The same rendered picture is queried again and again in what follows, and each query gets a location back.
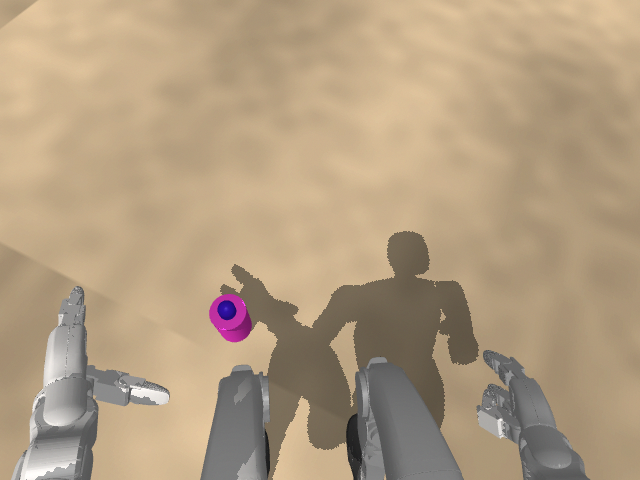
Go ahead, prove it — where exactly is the left robot hand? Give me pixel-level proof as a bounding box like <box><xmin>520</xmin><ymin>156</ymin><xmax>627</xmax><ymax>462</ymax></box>
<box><xmin>43</xmin><ymin>286</ymin><xmax>170</xmax><ymax>406</ymax></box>

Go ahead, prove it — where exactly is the left robot arm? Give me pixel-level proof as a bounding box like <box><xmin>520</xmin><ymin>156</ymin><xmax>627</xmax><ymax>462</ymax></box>
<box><xmin>11</xmin><ymin>378</ymin><xmax>98</xmax><ymax>480</ymax></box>

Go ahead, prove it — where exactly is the right robot foot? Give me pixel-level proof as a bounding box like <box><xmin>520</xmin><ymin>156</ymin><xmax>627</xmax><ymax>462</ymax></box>
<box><xmin>346</xmin><ymin>413</ymin><xmax>362</xmax><ymax>480</ymax></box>

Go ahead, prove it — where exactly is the right robot arm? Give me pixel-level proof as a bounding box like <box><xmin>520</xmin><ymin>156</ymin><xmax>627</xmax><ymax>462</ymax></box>
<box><xmin>519</xmin><ymin>425</ymin><xmax>590</xmax><ymax>480</ymax></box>

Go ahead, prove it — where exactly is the right robot hand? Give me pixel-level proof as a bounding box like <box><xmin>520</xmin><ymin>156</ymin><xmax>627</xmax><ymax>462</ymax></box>
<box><xmin>476</xmin><ymin>350</ymin><xmax>557</xmax><ymax>445</ymax></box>

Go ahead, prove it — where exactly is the bottle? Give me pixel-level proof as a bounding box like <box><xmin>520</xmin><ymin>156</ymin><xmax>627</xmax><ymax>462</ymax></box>
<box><xmin>209</xmin><ymin>294</ymin><xmax>252</xmax><ymax>342</ymax></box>

